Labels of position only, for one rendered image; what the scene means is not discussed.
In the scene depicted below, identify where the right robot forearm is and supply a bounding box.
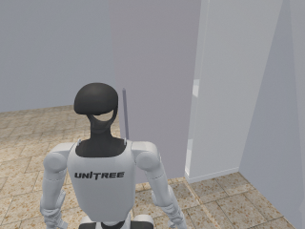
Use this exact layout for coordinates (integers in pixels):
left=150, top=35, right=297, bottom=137
left=161, top=185, right=184, bottom=225

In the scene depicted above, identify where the fridge door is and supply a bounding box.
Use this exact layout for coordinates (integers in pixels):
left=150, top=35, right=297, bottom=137
left=108, top=0, right=202, bottom=184

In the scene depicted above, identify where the robot right hand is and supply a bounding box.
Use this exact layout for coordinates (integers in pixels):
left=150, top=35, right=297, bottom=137
left=168, top=216, right=187, bottom=229

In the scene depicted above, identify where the robot left hand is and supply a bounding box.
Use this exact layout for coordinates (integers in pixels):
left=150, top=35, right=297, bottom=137
left=46, top=217, right=69, bottom=229

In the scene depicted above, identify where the robot head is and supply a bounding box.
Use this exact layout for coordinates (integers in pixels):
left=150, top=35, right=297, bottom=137
left=73, top=82, right=127, bottom=158

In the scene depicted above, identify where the robot right thigh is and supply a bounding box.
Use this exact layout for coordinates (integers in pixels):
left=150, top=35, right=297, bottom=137
left=130, top=214, right=154, bottom=229

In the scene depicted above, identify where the left robot forearm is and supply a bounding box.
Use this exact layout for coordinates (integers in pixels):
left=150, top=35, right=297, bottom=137
left=39, top=194, right=62, bottom=228

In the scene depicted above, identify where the robot left upper arm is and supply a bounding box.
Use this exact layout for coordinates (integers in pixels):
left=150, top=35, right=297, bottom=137
left=40, top=142, right=75, bottom=210

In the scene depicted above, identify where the handle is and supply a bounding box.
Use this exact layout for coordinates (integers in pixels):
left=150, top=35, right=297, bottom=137
left=122, top=88, right=130, bottom=139

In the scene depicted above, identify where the robot right upper arm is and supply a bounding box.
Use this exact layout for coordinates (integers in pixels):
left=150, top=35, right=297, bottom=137
left=132, top=141, right=173, bottom=207

